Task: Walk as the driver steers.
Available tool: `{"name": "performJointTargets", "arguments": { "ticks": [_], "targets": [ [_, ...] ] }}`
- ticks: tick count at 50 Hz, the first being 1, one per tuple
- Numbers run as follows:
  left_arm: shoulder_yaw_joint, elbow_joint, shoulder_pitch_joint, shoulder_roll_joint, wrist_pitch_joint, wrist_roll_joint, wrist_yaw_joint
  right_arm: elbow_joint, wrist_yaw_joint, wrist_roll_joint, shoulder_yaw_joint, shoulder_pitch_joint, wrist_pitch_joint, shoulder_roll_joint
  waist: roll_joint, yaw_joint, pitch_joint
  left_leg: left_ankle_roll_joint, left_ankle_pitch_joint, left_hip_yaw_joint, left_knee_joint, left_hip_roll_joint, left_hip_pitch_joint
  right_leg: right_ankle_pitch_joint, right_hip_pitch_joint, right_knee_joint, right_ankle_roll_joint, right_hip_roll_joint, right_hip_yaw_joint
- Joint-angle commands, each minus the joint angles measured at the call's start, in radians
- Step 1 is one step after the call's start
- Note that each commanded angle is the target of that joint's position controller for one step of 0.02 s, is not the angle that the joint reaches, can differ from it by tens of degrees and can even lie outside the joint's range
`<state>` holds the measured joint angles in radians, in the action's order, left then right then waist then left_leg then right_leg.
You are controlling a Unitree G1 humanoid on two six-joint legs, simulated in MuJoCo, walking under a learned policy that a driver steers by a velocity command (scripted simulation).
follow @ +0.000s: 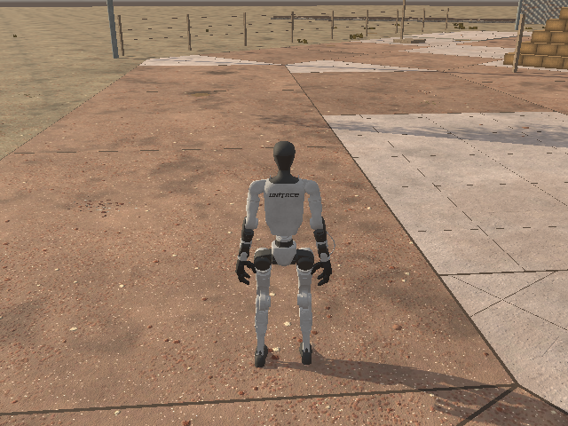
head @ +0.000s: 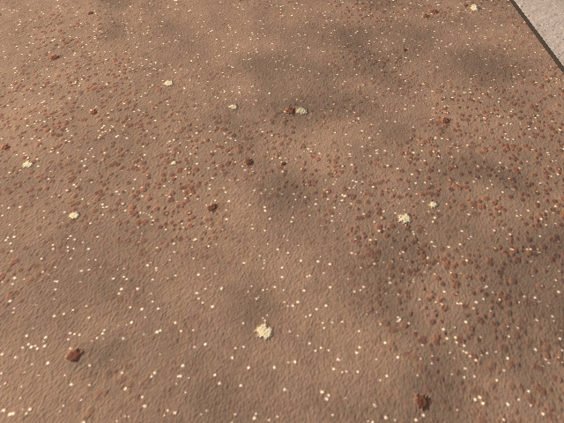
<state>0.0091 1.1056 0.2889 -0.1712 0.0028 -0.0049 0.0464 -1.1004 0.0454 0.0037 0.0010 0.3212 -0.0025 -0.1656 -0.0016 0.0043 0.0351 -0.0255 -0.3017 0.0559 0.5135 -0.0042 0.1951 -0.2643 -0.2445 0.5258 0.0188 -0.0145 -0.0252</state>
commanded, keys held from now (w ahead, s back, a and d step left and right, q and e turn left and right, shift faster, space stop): w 0.92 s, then w+e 0.08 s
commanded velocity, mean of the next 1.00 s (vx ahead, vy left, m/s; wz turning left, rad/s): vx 0.40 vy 0.00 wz -0.01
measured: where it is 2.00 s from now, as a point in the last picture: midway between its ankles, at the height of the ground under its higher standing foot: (329, 249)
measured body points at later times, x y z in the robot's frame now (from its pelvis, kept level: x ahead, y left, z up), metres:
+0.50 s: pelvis +0.14 +0.01 +0.00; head +0.17 +0.02 +0.45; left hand +0.33 +0.25 -0.11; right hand -0.01 -0.20 -0.13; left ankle -0.02 +0.14 -0.73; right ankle +0.27 -0.11 -0.67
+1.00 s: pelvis +0.42 -0.03 +0.01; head +0.43 -0.03 +0.46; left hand +0.39 +0.23 -0.13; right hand +0.59 -0.28 -0.10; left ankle +0.60 +0.15 -0.67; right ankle +0.37 -0.11 -0.73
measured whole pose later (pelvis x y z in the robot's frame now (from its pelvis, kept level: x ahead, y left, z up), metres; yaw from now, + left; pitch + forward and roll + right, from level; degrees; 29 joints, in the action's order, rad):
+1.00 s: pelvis +0.42 -0.03 +0.01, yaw +0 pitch +1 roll -2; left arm 0.03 1.00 0.40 -0.23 -0.09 0.00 -0.01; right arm -0.87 0.01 0.01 0.06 0.11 -0.09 -0.25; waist 0.03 0.07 -0.01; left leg 0.01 0.05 0.05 0.77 -0.14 0.71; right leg -0.18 -0.04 0.20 -0.08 0.09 0.04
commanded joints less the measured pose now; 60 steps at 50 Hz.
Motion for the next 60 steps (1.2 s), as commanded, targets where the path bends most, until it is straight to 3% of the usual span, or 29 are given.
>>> {"name": "performJointTargets", "arguments": {
  "ticks": [1,4,9,12,13,14,15,16,18,21,24,26,28,29,31,32,33,34,35,36,37,38,41,47,54,57,58,59,60],
  "targets": [
    [0.021,-0.006,0.086,-0.104,0.0,-0.01,0.008,0.005,0.008,0.009,0.018,0.093,0.0,-0.094,-0.005,0.0,0.054,0.05,-0.285,-0.048,-0.076,0.045,0.116,-0.335,-0.022,-0.085,-0.046,0.032,0.026],
    [0.026,-0.024,0.093,-0.11,-0.026,-0.018,0.003,0.03,0.004,0.017,0.019,0.086,-0.026,-0.084,-0.024,0.003,0.141,0.092,-0.401,-0.006,-0.054,0.009,0.21,-0.486,-0.092,-0.107,-0.097,-0.021,-0.059],
    [0.045,-0.026,0.179,-0.159,-0.068,-0.03,-0.019,0.068,-0.024,0.024,0.011,0.061,-0.085,-0.036,-0.129,0.021,0.112,0.103,-0.222,-0.048,0.109,0.033,0.253,-0.526,-0.01,-0.217,-0.199,-0.166,-0.312],
    [0.047,-0.077,0.079,-0.177,-0.077,-0.033,-0.027,0.051,-0.034,0.026,0.013,0.147,-0.109,-0.032,-0.133,-0.052,0.126,0.14,-0.144,-0.045,0.05,0.031,0.085,-0.425,-0.135,-0.203,-0.206,-0.18,-0.33],
    [0.041,-0.114,-0.015,-0.158,-0.086,-0.037,-0.03,0.014,-0.036,0.028,0.02,0.258,-0.113,-0.052,-0.07,-0.109,0.131,0.157,-0.132,0.025,-0.036,0.007,-0.056,-0.29,-0.253,-0.077,-0.163,-0.107,-0.205],
    [0.026,-0.158,-0.094,-0.092,-0.108,-0.036,-0.036,-0.041,-0.036,0.038,0.052,0.412,-0.115,-0.152,0.161,-0.157,0.111,0.201,-0.022,0.237,-0.152,-0.103,-0.276,-0.082,-0.448,0.237,-0.082,0.035,0.026],
    [0.023,-0.186,-0.118,-0.085,-0.136,-0.025,-0.041,-0.055,-0.049,0.031,0.076,0.52,-0.117,-0.243,0.351,-0.191,0.071,0.282,0.19,0.557,-0.245,-0.306,-0.453,-0.192,-0.665,0.534,-0.05,0.074,0.076],
    [0.029,-0.195,-0.14,-0.113,-0.151,-0.029,-0.05,-0.04,-0.05,0.005,0.056,0.481,-0.12,-0.183,0.227,-0.153,0.084,0.302,0.271,0.613,-0.229,-0.356,-0.468,-0.286,-0.779,0.704,-0.072,0.026,-0.011],
    [0.026,-0.232,-0.186,-0.102,-0.163,-0.047,-0.063,-0.013,-0.052,-0.004,0.039,0.393,-0.112,-0.146,0.099,-0.11,0.105,0.293,0.379,0.467,-0.229,-0.341,-0.504,-0.216,-0.934,0.869,-0.097,-0.035,-0.01],
    [0.02,-0.274,-0.208,-0.074,-0.149,-0.032,-0.077,0.009,-0.036,0.001,0.007,0.303,-0.08,-0.069,0.087,-0.054,0.112,0.206,0.386,0.238,-0.338,-0.249,-0.35,-0.073,-0.817,0.699,-0.085,-0.094,0.028],
    [-0.001,-0.325,-0.287,-0.044,-0.132,-0.014,-0.092,0.073,-0.009,0.004,0.014,0.186,-0.085,-0.137,0.092,-0.025,0.109,0.165,0.298,0.051,-0.45,-0.132,0.011,0.227,-0.36,0.269,-0.047,-0.04,0.091],
    [0.011,-0.351,-0.319,-0.092,-0.115,-0.022,-0.086,0.066,-0.005,0.02,0.037,0.224,-0.099,-0.213,0.131,-0.015,0.103,0.179,0.311,0.063,-0.495,-0.175,0.004,0.277,-0.227,0.175,-0.047,-0.003,0.096],
    [0.03,-0.366,-0.315,-0.149,-0.109,-0.028,-0.08,0.058,-0.007,0.027,0.045,0.237,-0.097,-0.214,0.137,0.013,0.092,0.16,0.531,0.054,-0.414,-0.204,-0.134,0.258,-0.207,0.084,-0.076,0.02,0.088],
    [0.044,-0.359,-0.271,-0.175,-0.109,-0.028,-0.077,0.056,-0.009,0.017,0.05,0.239,-0.089,-0.218,0.148,0.043,0.045,0.142,0.727,0.04,-0.313,-0.214,-0.197,0.23,-0.152,0.073,-0.095,0.041,0.097],
    [0.083,-0.274,0.011,-0.24,-0.099,-0.039,-0.07,0.07,-0.015,-0.011,0.047,0.226,-0.067,-0.206,0.147,0.174,-0.129,0.097,0.937,-0.011,0.075,-0.17,-0.151,0.2,0.183,0.071,-0.146,0.056,0.099],
    [0.1,-0.242,0.163,-0.324,-0.091,-0.028,-0.062,0.103,-0.021,-0.035,0.026,0.248,-0.067,-0.144,-0.02,0.194,-0.272,0.075,0.568,-0.034,0.425,-0.097,0.087,0.113,0.482,0.079,-0.207,-0.167,-0.184],
    [0.098,-0.217,0.204,-0.358,-0.097,0.003,-0.082,0.093,-0.035,-0.008,-0.013,0.406,-0.09,0.036,-0.362,0.09,-0.451,0.04,-0.223,0.051,0.77,0.096,0.348,-0.161,0.674,-0.17,-0.365,-0.388,-0.731],
    [0.071,-0.219,0.135,-0.254,-0.103,-0.002,-0.086,0.102,-0.043,0.02,0.012,0.308,-0.119,-0.082,-0.244,0.098,-0.32,0.071,-0.223,0.12,0.898,0.042,0.444,-0.22,0.554,-0.293,-0.31,-0.347,-0.803],
    [0.06,-0.232,0.03,-0.212,-0.11,-0.009,-0.087,0.145,-0.046,0.045,0.03,0.176,-0.13,-0.146,-0.152,0.073,-0.152,0.091,-0.132,0.076,0.911,-0.011,0.507,-0.15,0.385,-0.289,-0.271,-0.332,-0.623],
    [0.053,-0.252,-0.064,-0.198,-0.118,-0.005,-0.09,0.161,-0.038,0.038,0.033,0.104,-0.132,-0.162,-0.015,0.042,-0.094,0.097,-0.026,0.057,0.862,-0.07,0.446,-0.003,0.214,-0.303,-0.253,-0.299,-0.474],
    [0.049,-0.255,-0.108,-0.183,-0.123,0.008,-0.095,0.165,-0.031,0.025,0.044,0.082,-0.124,-0.16,0.008,0.008,-0.061,0.1,0.03,0.046,0.817,-0.107,0.391,0.089,0.091,-0.326,-0.242,-0.257,-0.36],
    [0.045,-0.244,-0.122,-0.168,-0.127,0.019,-0.096,0.163,-0.029,0.023,0.045,0.112,-0.109,-0.139,-0.044,-0.029,-0.064,0.101,0.056,0.055,0.779,-0.136,0.329,0.105,0.027,-0.354,-0.244,-0.226,-0.289],
    [0.038,-0.203,-0.078,-0.147,-0.132,0.008,-0.089,0.174,-0.022,0.02,0.056,0.091,-0.08,-0.129,-0.068,-0.051,-0.008,0.086,0.071,0.024,0.671,-0.152,0.344,0.112,-0.041,-0.422,-0.258,-0.183,-0.179],
    [0.048,-0.17,0.049,-0.202,-0.115,0.003,-0.049,0.268,-0.03,-0.001,0.065,-0.179,-0.09,-0.135,-0.024,0.011,0.038,0.036,0.358,-0.001,0.321,-0.152,0.533,0.189,0.066,-0.451,-0.249,-0.181,-0.122],
    [0.057,-0.141,0.179,-0.22,-0.084,-0.019,-0.032,0.343,-0.067,0.015,0.051,-0.402,-0.12,-0.129,-0.04,0.076,0.065,0.014,0.384,-0.021,0.012,-0.068,0.446,0.197,0.184,-0.354,-0.225,-0.192,-0.139],
    [0.071,-0.148,0.163,-0.24,-0.071,-0.019,-0.026,0.345,-0.073,0.019,0.065,-0.352,-0.135,-0.178,-0.081,0.026,0.034,0.035,0.281,-0.02,-0.047,-0.043,0.315,0.262,0.221,-0.264,-0.199,-0.219,-0.188],
    [0.071,-0.157,0.145,-0.24,-0.067,-0.016,-0.026,0.328,-0.07,0.019,0.079,-0.272,-0.139,-0.206,-0.091,-0.021,-0.011,0.053,0.238,-0.039,-0.067,-0.022,0.199,0.379,0.216,-0.177,-0.182,-0.196,-0.179],
    [0.061,-0.172,0.129,-0.213,-0.067,-0.006,-0.029,0.288,-0.062,0.015,0.104,-0.11,-0.144,-0.259,-0.081,-0.095,-0.124,0.091,0.239,-0.025,-0.052,-0.044,-0.034,0.442,0.149,0.016,-0.151,-0.135,-0.14],
    [0.042,-0.218,0.113,-0.159,-0.069,0.015,-0.031,0.266,-0.051,-0.002,0.124,0.081,-0.142,-0.346,0.041,-0.159,-0.312,0.155,0.218,0.181,-0.019,-0.249,-0.349,0.206,-0.047,0.349,-0.111,-0.044,-0.071]
  ]
}}
Velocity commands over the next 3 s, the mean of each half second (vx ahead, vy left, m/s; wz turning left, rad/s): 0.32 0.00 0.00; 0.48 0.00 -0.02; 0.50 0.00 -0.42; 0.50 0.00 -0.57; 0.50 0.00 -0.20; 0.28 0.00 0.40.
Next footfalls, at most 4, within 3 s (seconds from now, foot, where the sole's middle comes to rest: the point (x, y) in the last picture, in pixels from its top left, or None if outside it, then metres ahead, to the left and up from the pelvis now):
0.62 right None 0.41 -0.11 -0.77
1.18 left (247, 339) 0.72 0.13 -0.77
1.72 right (365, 274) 0.92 -0.20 -0.77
2.26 left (354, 182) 1.29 -0.20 -0.77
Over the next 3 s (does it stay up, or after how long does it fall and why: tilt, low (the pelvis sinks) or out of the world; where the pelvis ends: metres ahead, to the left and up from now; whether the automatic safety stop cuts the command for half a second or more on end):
stays up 1.33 -0.39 0.00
